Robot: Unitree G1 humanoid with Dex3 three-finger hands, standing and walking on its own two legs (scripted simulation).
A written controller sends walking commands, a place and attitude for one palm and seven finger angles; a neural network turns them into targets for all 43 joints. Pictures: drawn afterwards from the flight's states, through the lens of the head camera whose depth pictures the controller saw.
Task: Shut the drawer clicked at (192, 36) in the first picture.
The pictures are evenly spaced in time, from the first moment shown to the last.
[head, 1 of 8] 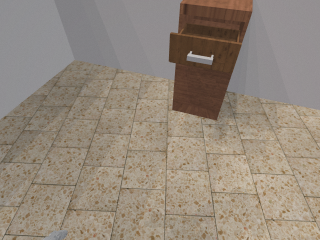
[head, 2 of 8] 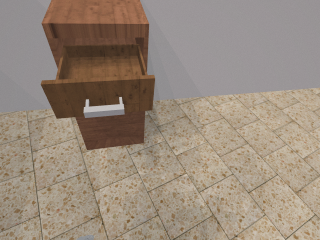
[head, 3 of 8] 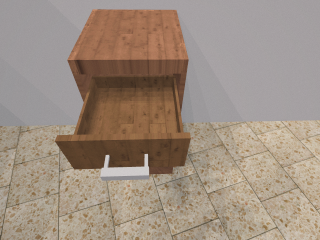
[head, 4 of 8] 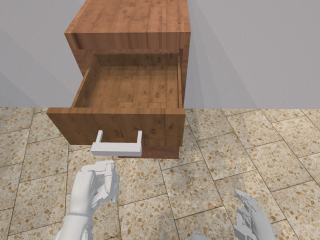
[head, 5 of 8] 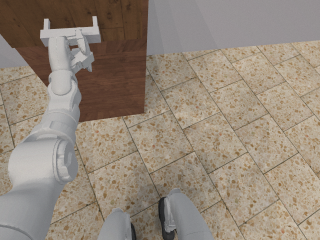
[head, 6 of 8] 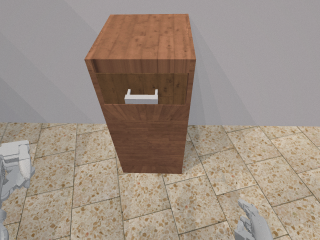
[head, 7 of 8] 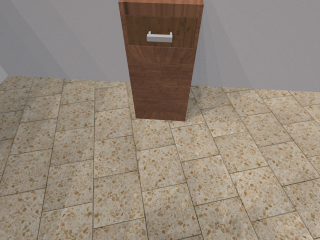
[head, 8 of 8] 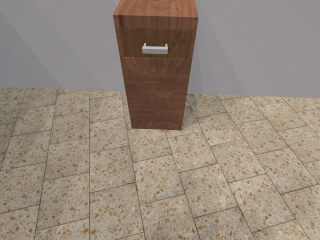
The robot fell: no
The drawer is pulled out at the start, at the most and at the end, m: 0.29 0.29 0.00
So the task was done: yes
